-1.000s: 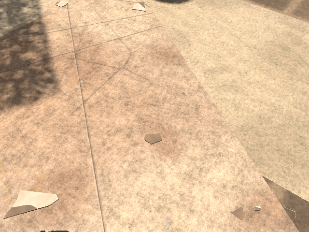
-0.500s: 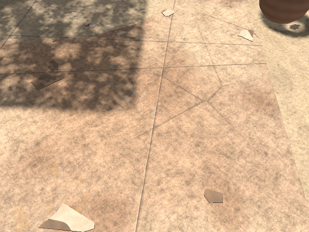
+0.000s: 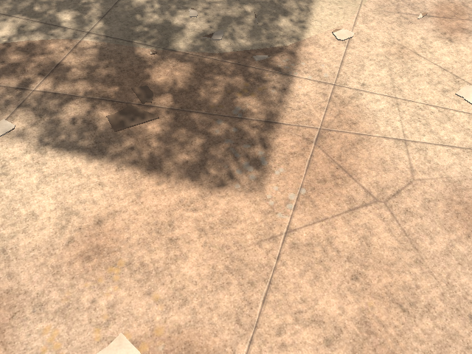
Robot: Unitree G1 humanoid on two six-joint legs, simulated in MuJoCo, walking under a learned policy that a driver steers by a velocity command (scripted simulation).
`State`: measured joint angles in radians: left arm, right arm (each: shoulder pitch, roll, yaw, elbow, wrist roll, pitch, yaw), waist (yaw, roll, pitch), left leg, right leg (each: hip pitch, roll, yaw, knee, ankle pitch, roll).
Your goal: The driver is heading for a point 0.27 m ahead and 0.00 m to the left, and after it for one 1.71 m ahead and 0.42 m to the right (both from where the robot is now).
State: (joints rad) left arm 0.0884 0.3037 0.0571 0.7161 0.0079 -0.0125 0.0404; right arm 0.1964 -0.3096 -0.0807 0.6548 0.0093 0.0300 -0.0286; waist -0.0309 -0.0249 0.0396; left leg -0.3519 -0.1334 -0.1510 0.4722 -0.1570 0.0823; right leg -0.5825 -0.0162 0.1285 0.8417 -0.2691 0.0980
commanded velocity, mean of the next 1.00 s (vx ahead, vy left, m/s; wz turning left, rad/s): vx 0.01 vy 0.00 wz -0.18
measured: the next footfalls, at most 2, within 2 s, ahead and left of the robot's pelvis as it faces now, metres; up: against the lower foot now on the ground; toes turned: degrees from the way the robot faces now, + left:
right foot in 0.14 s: +0.12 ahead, -0.15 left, +0.00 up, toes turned +11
left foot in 0.44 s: +0.05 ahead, +0.10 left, +0.00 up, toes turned -3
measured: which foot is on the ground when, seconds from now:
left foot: down 0.00-0.14, up 0.16-0.42, down 0.44-0.80, up 0.82-1.00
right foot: up 0.00-0.12, down 0.14-0.46, up 0.48-0.78, down 0.80-1.00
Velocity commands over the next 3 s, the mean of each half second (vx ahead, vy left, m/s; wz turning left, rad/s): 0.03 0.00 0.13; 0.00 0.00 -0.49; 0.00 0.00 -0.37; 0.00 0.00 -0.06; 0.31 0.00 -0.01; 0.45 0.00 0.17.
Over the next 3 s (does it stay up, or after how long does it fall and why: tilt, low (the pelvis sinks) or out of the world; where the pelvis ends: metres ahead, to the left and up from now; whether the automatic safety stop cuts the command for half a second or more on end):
stays up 0.38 -0.27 0.01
